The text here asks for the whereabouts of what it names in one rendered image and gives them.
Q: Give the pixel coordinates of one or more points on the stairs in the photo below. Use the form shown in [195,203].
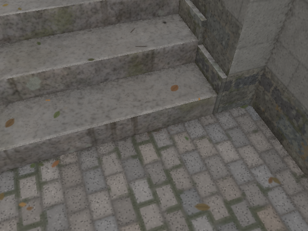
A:
[75,74]

